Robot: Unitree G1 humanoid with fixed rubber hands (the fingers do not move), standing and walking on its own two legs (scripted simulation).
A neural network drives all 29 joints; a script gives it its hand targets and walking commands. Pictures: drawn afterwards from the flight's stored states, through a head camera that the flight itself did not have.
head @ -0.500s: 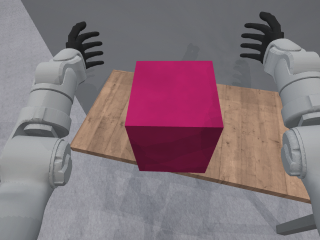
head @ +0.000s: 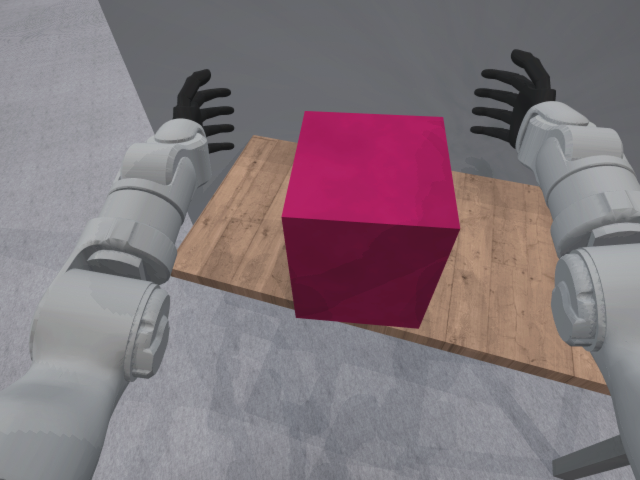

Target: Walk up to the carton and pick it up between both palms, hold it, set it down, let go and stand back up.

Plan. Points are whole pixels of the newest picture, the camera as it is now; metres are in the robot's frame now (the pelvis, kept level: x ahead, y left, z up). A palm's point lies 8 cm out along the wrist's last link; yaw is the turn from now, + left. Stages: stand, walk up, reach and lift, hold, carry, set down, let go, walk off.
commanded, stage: set down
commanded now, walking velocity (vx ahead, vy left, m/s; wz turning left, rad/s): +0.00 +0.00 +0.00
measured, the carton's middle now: (364, 224) +0.50 -0.02 +0.01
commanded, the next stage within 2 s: let go in 1.76 s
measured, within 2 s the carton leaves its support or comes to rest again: neither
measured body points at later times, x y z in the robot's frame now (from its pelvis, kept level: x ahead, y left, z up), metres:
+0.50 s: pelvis +0.03 -0.02 +0.00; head +0.08 -0.04 +0.45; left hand +0.42 +0.15 +0.06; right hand +0.43 -0.23 +0.04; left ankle +0.00 +0.13 -0.75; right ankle +0.07 -0.12 -0.75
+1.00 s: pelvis +0.02 +0.02 +0.00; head +0.08 +0.01 +0.44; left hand +0.24 +0.19 -0.04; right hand +0.22 -0.22 -0.07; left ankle +0.00 +0.13 -0.75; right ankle +0.07 -0.12 -0.75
